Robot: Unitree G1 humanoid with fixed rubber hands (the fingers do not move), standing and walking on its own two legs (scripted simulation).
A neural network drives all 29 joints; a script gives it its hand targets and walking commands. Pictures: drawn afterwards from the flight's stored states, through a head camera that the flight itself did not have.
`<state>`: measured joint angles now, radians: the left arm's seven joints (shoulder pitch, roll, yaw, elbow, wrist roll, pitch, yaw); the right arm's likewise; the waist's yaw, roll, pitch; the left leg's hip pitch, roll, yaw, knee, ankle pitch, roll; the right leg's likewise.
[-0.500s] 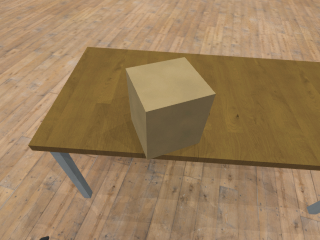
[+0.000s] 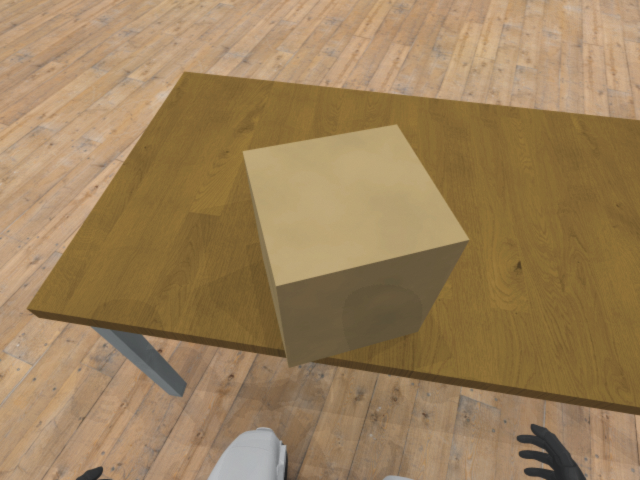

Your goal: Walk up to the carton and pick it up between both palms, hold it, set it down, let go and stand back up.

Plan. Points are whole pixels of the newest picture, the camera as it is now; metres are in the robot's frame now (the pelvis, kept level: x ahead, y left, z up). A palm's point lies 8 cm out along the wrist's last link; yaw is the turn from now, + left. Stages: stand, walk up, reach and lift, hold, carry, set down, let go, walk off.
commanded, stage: walk up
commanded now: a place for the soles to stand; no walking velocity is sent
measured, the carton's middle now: (340, 251) +0.39 +0.00 +0.01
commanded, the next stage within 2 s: none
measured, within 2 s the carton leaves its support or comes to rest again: neither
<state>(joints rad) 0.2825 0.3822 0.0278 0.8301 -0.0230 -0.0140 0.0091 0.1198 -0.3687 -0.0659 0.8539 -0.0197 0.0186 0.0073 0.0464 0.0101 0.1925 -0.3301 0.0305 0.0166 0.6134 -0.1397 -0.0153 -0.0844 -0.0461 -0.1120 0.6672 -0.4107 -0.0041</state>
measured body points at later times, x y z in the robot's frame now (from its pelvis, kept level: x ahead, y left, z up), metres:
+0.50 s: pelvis +0.01 +0.02 +0.02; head +0.05 +0.02 +0.46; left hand +0.14 +0.34 -0.10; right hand +0.11 -0.30 -0.11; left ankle +0.11 +0.13 -0.72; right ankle -0.06 -0.11 -0.72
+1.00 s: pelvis +0.00 +0.04 +0.02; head +0.02 +0.04 +0.47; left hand +0.10 +0.34 -0.11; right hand +0.08 -0.28 -0.10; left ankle +0.11 +0.13 -0.72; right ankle -0.06 -0.11 -0.72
